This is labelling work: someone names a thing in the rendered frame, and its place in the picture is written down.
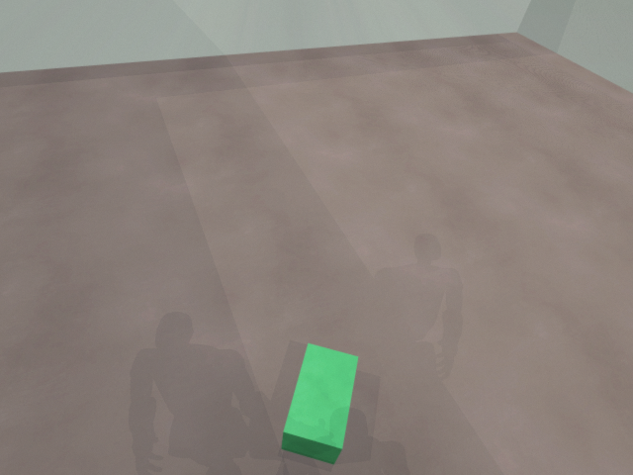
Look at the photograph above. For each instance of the carton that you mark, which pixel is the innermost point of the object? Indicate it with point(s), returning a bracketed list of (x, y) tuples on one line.
[(316, 423)]

